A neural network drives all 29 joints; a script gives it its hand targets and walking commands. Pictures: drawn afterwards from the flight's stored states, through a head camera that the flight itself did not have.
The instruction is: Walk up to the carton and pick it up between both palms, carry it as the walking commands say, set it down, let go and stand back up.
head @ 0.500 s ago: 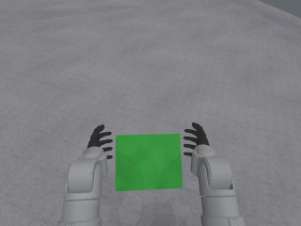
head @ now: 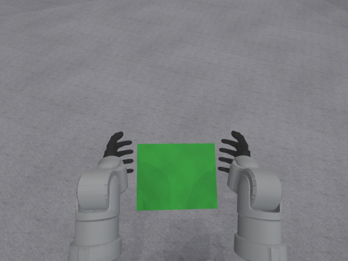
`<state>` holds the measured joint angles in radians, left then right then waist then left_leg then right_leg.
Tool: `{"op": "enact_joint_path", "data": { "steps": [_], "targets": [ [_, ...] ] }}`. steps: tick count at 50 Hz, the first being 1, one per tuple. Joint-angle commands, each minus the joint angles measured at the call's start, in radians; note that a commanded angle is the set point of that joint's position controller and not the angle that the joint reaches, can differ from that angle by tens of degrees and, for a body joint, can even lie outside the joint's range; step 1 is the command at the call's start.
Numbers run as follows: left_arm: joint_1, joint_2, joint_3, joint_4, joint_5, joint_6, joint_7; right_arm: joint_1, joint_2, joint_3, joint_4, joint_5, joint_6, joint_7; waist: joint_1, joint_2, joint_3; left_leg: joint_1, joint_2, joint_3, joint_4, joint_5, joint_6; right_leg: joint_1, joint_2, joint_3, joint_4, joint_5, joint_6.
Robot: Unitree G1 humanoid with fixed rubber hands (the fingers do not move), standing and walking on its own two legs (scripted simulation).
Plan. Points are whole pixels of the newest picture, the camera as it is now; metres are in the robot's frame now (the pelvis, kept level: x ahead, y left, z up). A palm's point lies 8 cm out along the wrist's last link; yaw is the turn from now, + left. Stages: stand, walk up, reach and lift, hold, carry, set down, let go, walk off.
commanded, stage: carry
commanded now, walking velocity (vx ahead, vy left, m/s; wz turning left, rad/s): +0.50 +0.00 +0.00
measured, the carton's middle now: (174, 173) +0.36 +0.00 -0.07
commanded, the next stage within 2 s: none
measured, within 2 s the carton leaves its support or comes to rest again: neither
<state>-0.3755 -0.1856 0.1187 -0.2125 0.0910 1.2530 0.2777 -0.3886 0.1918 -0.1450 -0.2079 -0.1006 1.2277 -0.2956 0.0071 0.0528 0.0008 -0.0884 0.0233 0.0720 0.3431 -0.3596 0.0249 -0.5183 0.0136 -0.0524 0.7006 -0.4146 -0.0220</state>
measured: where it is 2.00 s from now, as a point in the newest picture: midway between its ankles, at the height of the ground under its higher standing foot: (176, 119)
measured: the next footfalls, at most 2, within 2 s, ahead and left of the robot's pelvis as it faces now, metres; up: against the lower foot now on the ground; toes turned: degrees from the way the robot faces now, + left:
right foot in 0.04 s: +0.17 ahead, -0.12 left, +0.00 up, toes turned +0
left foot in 0.32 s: +0.23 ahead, +0.10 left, +0.00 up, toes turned +6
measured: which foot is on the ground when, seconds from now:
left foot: down 0.00-0.04, up 0.06-0.30, down 0.32-0.62, up 0.64-0.86, down 0.88-1.00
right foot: up 0.00-0.02, down 0.04-0.36, up 0.38-0.58, down 0.60-0.92, up 0.94-1.00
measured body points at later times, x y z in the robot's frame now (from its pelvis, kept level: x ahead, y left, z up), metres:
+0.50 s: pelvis +0.28 +0.00 +0.01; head +0.35 -0.01 +0.45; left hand +0.60 +0.14 +0.06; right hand +0.61 -0.13 +0.06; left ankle +0.19 +0.09 -0.74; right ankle +0.20 -0.11 -0.70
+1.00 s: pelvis +0.63 +0.00 +0.00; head +0.70 +0.00 +0.44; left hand +0.95 +0.13 +0.05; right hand +0.95 -0.14 +0.05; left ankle +0.64 +0.09 -0.74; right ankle +0.43 -0.10 -0.64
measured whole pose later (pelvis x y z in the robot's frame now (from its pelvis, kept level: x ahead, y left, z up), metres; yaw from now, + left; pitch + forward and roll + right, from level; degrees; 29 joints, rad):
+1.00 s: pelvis +0.63 +0.00 +0.00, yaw -2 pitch +7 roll +0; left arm -0.39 -0.19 0.15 -0.22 0.09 1.25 0.28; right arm -0.39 0.19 -0.15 -0.19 -0.10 1.18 -0.27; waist 0.00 -0.01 0.04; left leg -0.36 0.00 0.14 0.43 -0.20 0.06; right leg -0.28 0.00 -0.02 1.05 -0.51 -0.01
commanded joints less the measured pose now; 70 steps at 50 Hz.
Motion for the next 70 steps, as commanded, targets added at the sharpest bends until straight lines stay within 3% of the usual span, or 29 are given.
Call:
{"op": "enact_joint_path", "data": {
  "steps": [1,2,4,7,12,14,15,17,19,22,25,27,28,29,30,33,37,42,43,45,46,48,50,57,58,60,62,65,70],
  "targets": [
    [-0.595,-1.056,-0.623,-0.178,-0.443,-0.066,-0.369,-0.568,1.004,0.625,-0.167,0.416,-0.022,0.388,0.016,-0.294,-0.689,-0.347,-0.091,0.101,0.68,0.087,-0.036,0.958,-0.366,0.52,-0.418,0.742,-0.171],
    [-0.603,-1.036,-0.616,-0.169,-0.43,-0.053,-0.368,-0.545,1.016,0.618,-0.112,0.408,-0.009,0.389,0.006,-0.322,-0.685,-0.511,-0.106,0.004,0.796,-0.209,-0.028,1.099,-0.425,0.597,-0.362,0.89,-0.25],
    [-0.607,-1.013,-0.593,-0.147,-0.414,-0.043,-0.381,-0.5,1.011,0.602,-0.011,0.384,-0.005,0.392,0.019,-0.194,-0.614,-0.524,-0.023,-0.065,0.787,-0.085,0.004,1.013,-0.385,0.482,-0.366,0.857,-0.218],
    [-0.541,-1.054,-0.61,-0.101,-0.43,-0.05,-0.386,-0.525,1.033,0.623,-0.04,0.388,-0.013,0.393,0.025,-0.242,-0.561,-0.592,0.043,-0.057,0.537,-0.084,-0.015,0.973,-0.354,0.363,-0.39,0.692,-0.217],
    [-0.626,-1.047,-0.617,-0.165,-0.443,-0.052,-0.376,-0.602,1.012,0.622,-0.102,0.412,-0.026,0.402,0.022,-0.222,-0.508,-0.289,-0.032,0.042,0.082,-0.038,-0.011,0.717,-0.279,0.194,-0.424,0.42,-0.16],
    [-0.649,-1.037,-0.626,-0.194,-0.447,-0.05,-0.37,-0.578,1.01,0.609,-0.1,0.415,-0.027,0.401,-0.023,-0.191,-0.519,0.042,-0.019,0.059,-0.077,0.193,0.012,0.467,-0.195,0.046,-0.298,0.354,-0.085],
    [-0.633,-1.042,-0.628,-0.18,-0.443,-0.045,-0.369,-0.554,0.994,0.595,-0.095,0.404,-0.023,0.399,-0.046,-0.094,-0.536,0.263,0.078,-0.079,-0.101,0.221,0.041,0.278,-0.12,-0.022,-0.162,0.361,-0.039],
    [-0.64,-1.037,-0.623,-0.191,-0.444,-0.04,-0.363,-0.501,0.983,0.564,-0.036,0.384,-0.02,0.393,-0.068,0.27,-0.602,0.689,0.323,-0.431,-0.038,0.749,0.21,-0.153,0.024,-0.064,0.152,-0.033,0.006],
    [-0.64,-1.038,-0.621,-0.185,-0.455,-0.041,-0.366,-0.506,1.007,0.569,-0.036,0.399,-0.023,0.392,-0.088,0.177,-0.538,0.842,0.36,-0.412,0.081,1.075,0.241,-0.411,0.006,0.039,0.214,-0.253,-0.031],
    [-0.662,-1.036,-0.613,-0.201,-0.46,-0.056,-0.364,-0.52,1.014,0.579,-0.066,0.39,-0.032,0.388,-0.096,0.132,-0.509,0.823,0.326,-0.343,0.092,1.052,0.215,-0.44,0.006,0.002,0.054,-0.16,-0.017],
    [-0.626,-1.036,-0.622,-0.2,-0.454,-0.066,-0.363,-0.507,0.996,0.571,-0.103,0.375,-0.036,0.379,-0.084,0.13,-0.517,0.749,0.281,-0.196,0.125,1.174,0.165,-0.233,0.039,-0.071,-0.17,0.049,0.015],
    [-0.627,-1.058,-0.643,-0.196,-0.452,-0.073,-0.368,-0.539,0.987,0.584,-0.117,0.378,-0.044,0.377,-0.021,0.148,-0.587,0.394,0.173,0.074,0.322,1.323,0.065,0.32,0.067,-0.147,-0.466,0.361,0.0],
    [-0.583,-1.059,-0.636,-0.185,-0.441,-0.074,-0.373,-0.541,0.982,0.602,-0.118,0.382,-0.042,0.374,0.021,0.069,-0.62,0.01,0.094,0.121,0.468,1.049,0.0,0.699,-0.04,-0.002,-0.454,0.563,-0.026],
    [-0.61,-1.045,-0.639,-0.205,-0.442,-0.075,-0.377,-0.557,1.004,0.621,-0.158,0.389,-0.04,0.372,0.015,-0.307,-0.689,-0.425,-0.032,0.138,0.738,0.23,-0.037,1.09,-0.335,0.372,-0.324,1.232,-0.131],
    [-0.584,-1.031,-0.621,-0.189,-0.424,-0.066,-0.372,-0.519,1.022,0.626,-0.111,0.395,-0.027,0.377,0.003,-0.414,-0.712,-0.681,-0.115,0.059,0.879,-0.242,-0.026,1.329,-0.432,0.481,-0.221,1.644,-0.207],
    [-0.584,-1.029,-0.586,-0.181,-0.41,-0.06,-0.379,-0.535,1.014,0.629,-0.105,0.401,-0.032,0.375,0.027,-0.229,-0.554,-0.824,-0.007,-0.006,0.767,-0.132,0.016,1.292,-0.373,0.327,-0.278,1.358,-0.175],
    [-0.569,-1.038,-0.588,-0.16,-0.427,-0.059,-0.388,-0.561,1.023,0.664,-0.14,0.404,-0.035,0.375,0.031,-0.254,-0.459,-0.754,0.002,0.044,0.392,-0.027,-0.015,1.161,-0.326,0.196,-0.353,1.218,-0.144],
    [-0.564,-1.007,-0.628,-0.211,-0.438,-0.056,-0.381,-0.469,0.997,0.619,-0.117,0.389,-0.041,0.378,-0.024,-0.208,-0.59,0.081,-0.109,0.161,-0.087,0.434,-0.006,0.687,-0.141,-0.122,-0.078,1.186,0.0],
    [-0.605,-1.002,-0.646,-0.24,-0.439,-0.055,-0.377,-0.438,1.011,0.607,-0.085,0.386,-0.04,0.385,-0.058,-0.085,-0.637,0.357,0.038,-0.036,-0.021,0.476,0.07,0.405,-0.091,-0.102,0.09,0.915,0.024],
    [-0.594,-1.002,-0.626,-0.208,-0.433,-0.043,-0.375,-0.411,0.986,0.579,-0.016,0.368,-0.033,0.385,-0.065,0.307,-0.712,0.948,0.351,-0.532,0.075,1.274,0.306,-0.266,0.103,0.022,0.558,-0.207,0.049],
    [-0.594,-1.005,-0.614,-0.188,-0.442,-0.046,-0.384,-0.464,0.982,0.597,-0.047,0.382,-0.04,0.382,-0.077,0.186,-0.692,0.908,0.388,-0.513,0.123,1.28,0.345,-0.339,0.043,0.116,0.655,-0.274,0.015],
    [-0.566,-1.04,-0.62,-0.151,-0.444,-0.055,-0.384,-0.502,1.006,0.612,-0.065,0.387,-0.052,0.389,-0.075,0.11,-0.603,0.818,0.338,-0.399,0.113,1.123,0.234,-0.423,-0.039,0.134,0.42,-0.188,-0.013],
    [-0.589,-1.032,-0.612,-0.185,-0.462,-0.073,-0.382,-0.534,1.012,0.632,-0.134,0.399,-0.068,0.378,-0.082,0.061,-0.556,0.743,0.332,-0.375,0.073,1.009,0.222,-0.426,-0.071,0.129,0.236,-0.148,-0.009],
    [-0.508,-1.039,-0.627,-0.138,-0.434,-0.092,-0.379,-0.547,0.975,0.647,-0.183,0.404,-0.072,0.389,-0.005,0.133,-0.531,0.209,0.151,0.137,0.168,0.932,0.051,0.388,0.057,-0.143,-0.426,0.456,-0.008],
    [-0.538,-1.054,-0.637,-0.151,-0.439,-0.088,-0.381,-0.528,0.966,0.634,-0.152,0.39,-0.067,0.389,0.014,0.122,-0.561,0.037,0.087,0.17,0.274,0.799,0.003,0.595,-0.023,-0.034,-0.387,0.525,-0.051],
    [-0.541,-1.031,-0.627,-0.131,-0.421,-0.069,-0.381,-0.468,0.991,0.632,-0.111,0.375,-0.046,0.388,0.012,-0.326,-0.707,-0.438,-0.094,0.092,0.674,-0.153,-0.035,1.068,-0.423,0.534,-0.367,0.984,-0.251],
    [-0.516,-1.004,-0.589,-0.093,-0.383,-0.055,-0.385,-0.466,0.982,0.623,-0.022,0.369,-0.028,0.398,0.015,-0.222,-0.635,-0.503,-0.048,-0.033,0.756,-0.144,0.008,1.026,-0.396,0.466,-0.351,1.025,-0.217],
    [-0.47,-1.051,-0.601,-0.027,-0.392,-0.058,-0.399,-0.505,1.012,0.657,-0.056,0.38,-0.035,0.401,0.024,-0.297,-0.588,-0.652,0.038,-0.04,0.566,-0.122,-0.005,1.052,-0.379,0.363,-0.375,0.782,-0.227],
    [-0.554,-1.052,-0.613,-0.126,-0.427,-0.086,-0.394,-0.596,0.999,0.666,-0.163,0.412,-0.064,0.395,0.026,-0.237,-0.513,-0.443,-0.034,0.055,0.125,0.037,-0.024,0.887,-0.284,0.137,-0.334,0.998,-0.136]
  ]
}}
